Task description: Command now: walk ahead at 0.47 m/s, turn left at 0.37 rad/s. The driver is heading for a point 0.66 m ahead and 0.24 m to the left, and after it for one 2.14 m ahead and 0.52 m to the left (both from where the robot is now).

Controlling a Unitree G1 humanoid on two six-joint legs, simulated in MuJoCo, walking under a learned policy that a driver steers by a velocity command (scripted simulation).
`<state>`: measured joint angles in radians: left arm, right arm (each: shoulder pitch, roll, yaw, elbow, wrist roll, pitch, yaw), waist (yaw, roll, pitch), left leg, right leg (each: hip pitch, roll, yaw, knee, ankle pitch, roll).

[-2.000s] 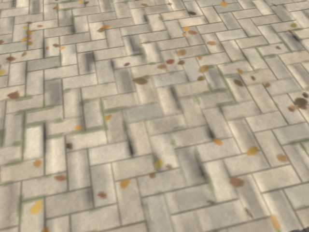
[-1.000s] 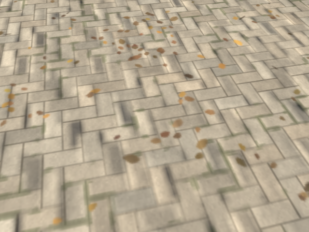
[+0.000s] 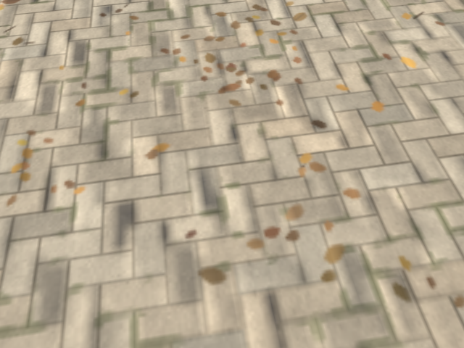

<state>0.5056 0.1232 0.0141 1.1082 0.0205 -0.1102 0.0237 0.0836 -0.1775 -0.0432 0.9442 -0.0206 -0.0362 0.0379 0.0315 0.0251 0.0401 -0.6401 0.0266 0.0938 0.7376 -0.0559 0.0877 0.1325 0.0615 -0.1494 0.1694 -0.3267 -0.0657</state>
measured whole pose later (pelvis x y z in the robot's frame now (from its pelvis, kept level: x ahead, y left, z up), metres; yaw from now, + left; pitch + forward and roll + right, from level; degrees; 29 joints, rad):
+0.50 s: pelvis +0.28 +0.03 +0.01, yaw +16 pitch +2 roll -1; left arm 0.03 0.22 0.04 0.79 0.04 -0.03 -0.02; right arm 0.43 -0.22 -0.07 0.96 0.00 -0.06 0.00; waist -0.08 -0.03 0.04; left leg -0.04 -0.15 -0.11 0.27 -0.24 0.14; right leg -0.70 -0.11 0.04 0.81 -0.05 0.04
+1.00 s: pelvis +0.56 +0.08 +0.01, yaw +34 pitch +1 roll -1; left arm 0.37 0.25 0.06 0.87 0.02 -0.10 -0.01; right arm 0.14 -0.29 -0.07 0.74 -0.04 0.00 0.06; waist 0.04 0.05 0.03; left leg -0.68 0.06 -0.03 1.01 -0.13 0.05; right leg -0.07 0.01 -0.18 0.27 -0.22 -0.03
